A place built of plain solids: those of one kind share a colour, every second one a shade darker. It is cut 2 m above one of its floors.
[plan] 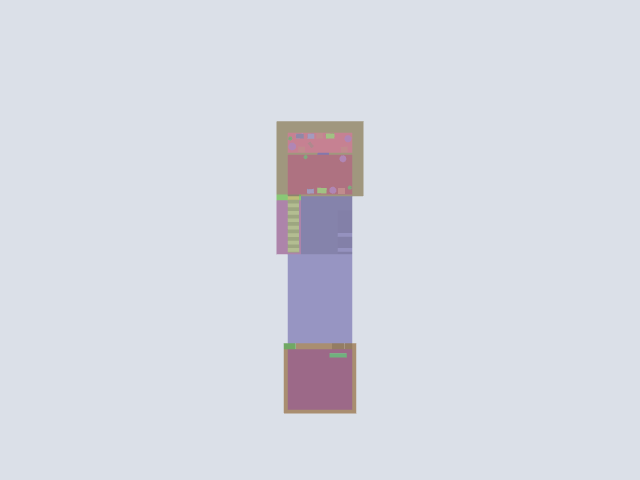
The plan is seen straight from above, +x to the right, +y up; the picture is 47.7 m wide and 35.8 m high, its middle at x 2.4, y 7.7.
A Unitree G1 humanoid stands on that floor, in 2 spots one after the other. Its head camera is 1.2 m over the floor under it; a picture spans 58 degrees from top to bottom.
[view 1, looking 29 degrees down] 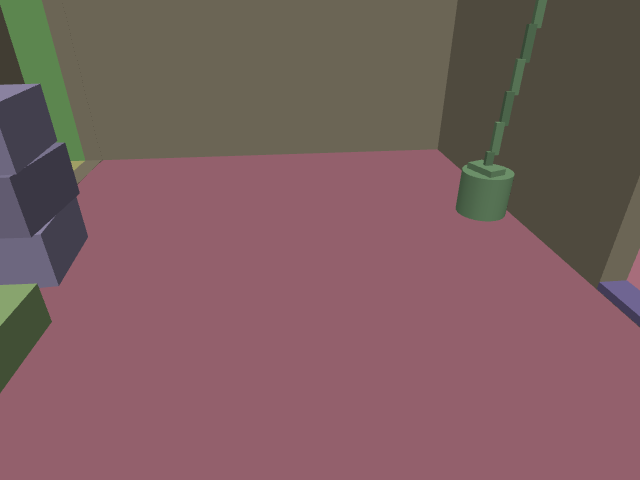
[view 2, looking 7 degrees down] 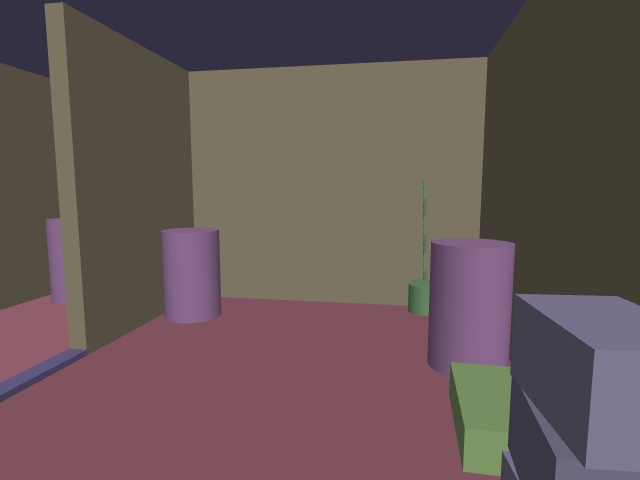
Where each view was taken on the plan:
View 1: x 3.75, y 12.58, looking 174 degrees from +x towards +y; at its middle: floor_cellar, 2.48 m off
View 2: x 0.42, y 11.90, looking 10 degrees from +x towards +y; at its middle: wall_cellar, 4.48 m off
